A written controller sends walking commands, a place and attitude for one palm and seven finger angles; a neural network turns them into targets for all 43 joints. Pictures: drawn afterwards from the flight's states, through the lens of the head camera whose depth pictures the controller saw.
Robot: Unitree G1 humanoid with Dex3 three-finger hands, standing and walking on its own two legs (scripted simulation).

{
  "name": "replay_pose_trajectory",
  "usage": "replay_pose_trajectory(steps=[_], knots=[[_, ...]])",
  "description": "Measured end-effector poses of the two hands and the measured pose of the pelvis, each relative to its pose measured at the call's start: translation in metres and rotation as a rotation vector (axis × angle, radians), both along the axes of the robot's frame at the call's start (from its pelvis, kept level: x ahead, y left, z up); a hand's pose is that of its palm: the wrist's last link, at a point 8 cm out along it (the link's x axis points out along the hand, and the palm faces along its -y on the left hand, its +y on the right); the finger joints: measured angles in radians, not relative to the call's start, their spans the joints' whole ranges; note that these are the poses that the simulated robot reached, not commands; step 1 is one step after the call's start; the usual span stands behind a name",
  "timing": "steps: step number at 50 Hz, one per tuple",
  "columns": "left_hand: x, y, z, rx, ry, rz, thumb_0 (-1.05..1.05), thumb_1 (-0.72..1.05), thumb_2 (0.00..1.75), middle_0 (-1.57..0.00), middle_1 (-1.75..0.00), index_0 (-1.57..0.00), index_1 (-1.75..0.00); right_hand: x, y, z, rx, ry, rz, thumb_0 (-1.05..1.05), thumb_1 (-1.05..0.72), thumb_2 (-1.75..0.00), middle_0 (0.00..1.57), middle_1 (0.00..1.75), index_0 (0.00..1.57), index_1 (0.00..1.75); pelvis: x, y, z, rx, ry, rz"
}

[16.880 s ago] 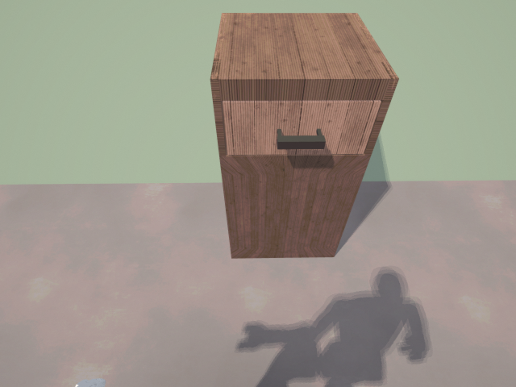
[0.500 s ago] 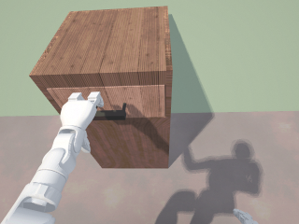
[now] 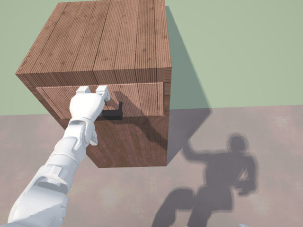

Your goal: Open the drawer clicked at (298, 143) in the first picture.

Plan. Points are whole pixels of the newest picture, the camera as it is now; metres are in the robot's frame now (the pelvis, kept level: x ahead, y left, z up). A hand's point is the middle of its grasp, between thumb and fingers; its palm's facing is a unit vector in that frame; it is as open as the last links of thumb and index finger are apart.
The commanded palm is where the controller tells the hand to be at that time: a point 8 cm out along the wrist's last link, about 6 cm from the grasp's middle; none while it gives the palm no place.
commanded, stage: move the hooked fingers above the handle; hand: left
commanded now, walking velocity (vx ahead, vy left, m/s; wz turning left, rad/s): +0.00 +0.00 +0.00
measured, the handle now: (104, 110) +0.49 +0.19 -0.05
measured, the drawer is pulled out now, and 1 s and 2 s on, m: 0.00 0.00 0.00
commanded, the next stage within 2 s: lower the fingers behind the handle in 0.86 s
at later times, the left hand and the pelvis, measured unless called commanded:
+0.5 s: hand (97, 114) +0.43 +0.18 +0.01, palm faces -0.05 -0.01 -1.00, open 13.8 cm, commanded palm +0.41 +0.19 +0.07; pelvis +0.00 +0.00 +0.00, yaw -1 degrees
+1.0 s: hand (96, 114) +0.43 +0.19 +0.01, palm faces -0.03 -0.02 -1.00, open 13.8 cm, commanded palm +0.41 +0.20 +0.07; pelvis +0.00 +0.00 +0.00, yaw +0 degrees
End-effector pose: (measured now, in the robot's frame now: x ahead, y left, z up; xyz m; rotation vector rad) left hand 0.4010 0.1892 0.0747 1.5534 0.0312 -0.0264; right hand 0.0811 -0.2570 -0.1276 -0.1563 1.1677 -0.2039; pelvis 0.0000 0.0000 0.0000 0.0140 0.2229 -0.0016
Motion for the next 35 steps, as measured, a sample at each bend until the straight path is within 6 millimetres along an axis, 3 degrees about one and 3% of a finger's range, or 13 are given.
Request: replay_pose_trajectory(steps=[12,19,35], knots=[[0.023,-0.012,-0.009,0.002,-0.009,0.006,0.00,-0.49,0.30,-0.32,-1.20,-0.32,-1.21,-0.026,-0.003,-0.006,-0.004,0.064,-0.041,0.00,-0.91,-0.90,0.20,0.30,0.20,0.30,0.000,0.000,-0.004,-0.001,0.039,-0.009],[0.022,-0.008,-0.010,0.001,0.006,0.023,0.00,-0.49,0.30,-0.33,-1.20,-0.32,-1.20,-0.035,-0.004,-0.006,0.003,0.083,-0.060,0.00,-0.91,-0.90,0.20,0.30,0.20,0.30,0.001,0.000,-0.003,-0.001,0.038,-0.020],[0.012,-0.006,-0.005,0.005,-0.019,0.018,0.00,-0.49,0.30,-0.32,-1.20,-0.32,-1.21,-0.009,-0.003,-0.003,-0.001,0.025,-0.017,0.00,-0.91,-0.90,0.20,0.30,0.20,0.30,0.000,0.000,-0.002,-0.003,0.022,-0.002]])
